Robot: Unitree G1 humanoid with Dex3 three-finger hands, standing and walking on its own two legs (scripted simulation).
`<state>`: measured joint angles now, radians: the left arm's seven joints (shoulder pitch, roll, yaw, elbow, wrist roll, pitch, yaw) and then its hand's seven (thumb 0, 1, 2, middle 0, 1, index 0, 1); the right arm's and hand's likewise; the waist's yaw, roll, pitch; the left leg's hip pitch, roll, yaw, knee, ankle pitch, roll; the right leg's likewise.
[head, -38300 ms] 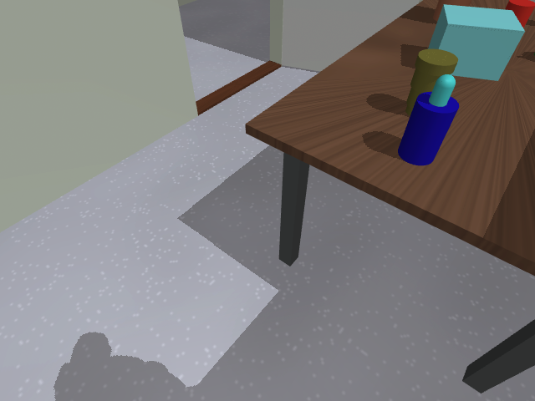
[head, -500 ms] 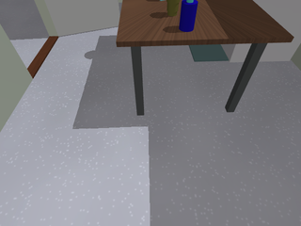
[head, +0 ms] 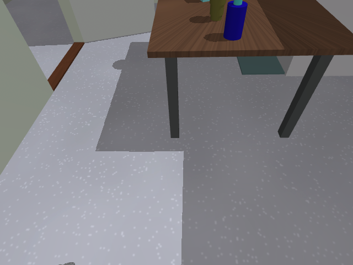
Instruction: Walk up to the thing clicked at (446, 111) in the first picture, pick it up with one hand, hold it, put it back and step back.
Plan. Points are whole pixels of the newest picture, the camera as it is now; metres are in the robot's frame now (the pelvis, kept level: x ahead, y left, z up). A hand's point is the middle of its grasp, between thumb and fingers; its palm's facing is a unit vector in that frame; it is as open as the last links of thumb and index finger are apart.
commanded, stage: step back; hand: right
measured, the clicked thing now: (235, 14) +1.13 -0.26 +0.07
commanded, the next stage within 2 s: stand in 0.16 s
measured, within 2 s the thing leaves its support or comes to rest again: neither
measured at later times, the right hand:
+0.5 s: hand out of the picture +0.13 -0.23 -0.13, palm faces -0.02 +0.94 -0.33, open 7.4 cm
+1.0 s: hand out of the picture +0.06 -0.25 -0.14, palm faces +0.00 +0.94 -0.33, open 7.4 cm
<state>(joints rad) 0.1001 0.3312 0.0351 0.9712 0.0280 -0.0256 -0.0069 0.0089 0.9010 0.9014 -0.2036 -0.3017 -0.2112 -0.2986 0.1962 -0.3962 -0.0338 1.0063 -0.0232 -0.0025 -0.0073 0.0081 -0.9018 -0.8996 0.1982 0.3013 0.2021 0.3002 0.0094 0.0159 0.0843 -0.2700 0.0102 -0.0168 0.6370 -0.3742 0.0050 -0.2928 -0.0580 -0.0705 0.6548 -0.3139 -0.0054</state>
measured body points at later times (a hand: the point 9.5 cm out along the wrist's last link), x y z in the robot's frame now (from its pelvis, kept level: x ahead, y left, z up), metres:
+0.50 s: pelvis +0.02 +0.02 +0.02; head +0.03 +0.02 +0.47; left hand +0.10 +0.32 -0.11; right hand +0.13 -0.27 -0.10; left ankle +0.02 +0.14 -0.72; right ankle +0.02 -0.12 -0.72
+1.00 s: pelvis +0.01 +0.01 +0.02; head +0.02 +0.00 +0.47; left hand +0.10 +0.30 -0.11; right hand +0.06 -0.30 -0.11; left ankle +0.02 +0.14 -0.72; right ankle +0.02 -0.12 -0.72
